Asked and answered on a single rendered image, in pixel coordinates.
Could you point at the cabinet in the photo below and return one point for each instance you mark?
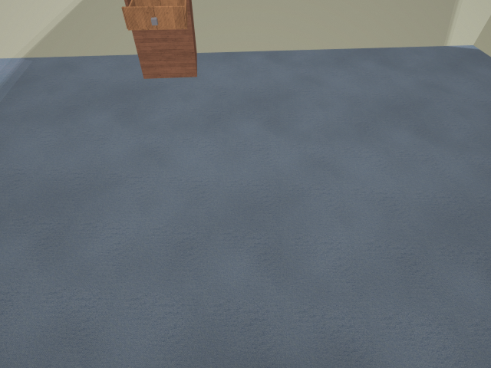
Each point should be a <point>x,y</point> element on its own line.
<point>167,53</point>

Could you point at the drawer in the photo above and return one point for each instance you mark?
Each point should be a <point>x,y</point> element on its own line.
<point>170,14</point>

